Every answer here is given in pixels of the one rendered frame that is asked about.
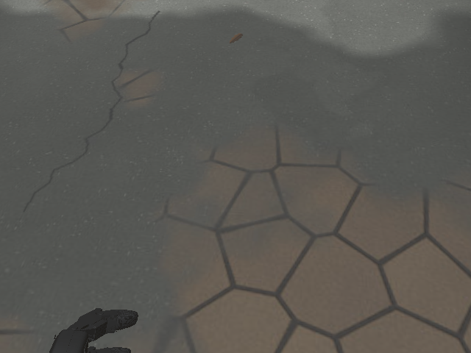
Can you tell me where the robot left hand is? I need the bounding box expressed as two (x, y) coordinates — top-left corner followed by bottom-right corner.
(49, 308), (138, 353)

